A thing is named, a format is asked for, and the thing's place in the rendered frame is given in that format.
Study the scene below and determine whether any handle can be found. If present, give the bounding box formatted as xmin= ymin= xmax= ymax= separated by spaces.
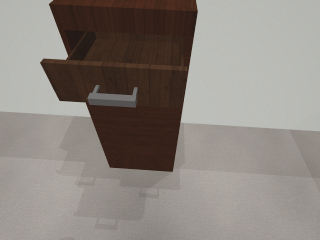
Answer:
xmin=87 ymin=85 xmax=138 ymax=108

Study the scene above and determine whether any cabinet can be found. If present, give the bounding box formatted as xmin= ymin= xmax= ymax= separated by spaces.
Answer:
xmin=49 ymin=0 xmax=198 ymax=172

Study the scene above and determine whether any drawer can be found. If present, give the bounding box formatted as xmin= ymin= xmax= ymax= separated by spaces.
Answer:
xmin=40 ymin=31 xmax=188 ymax=109

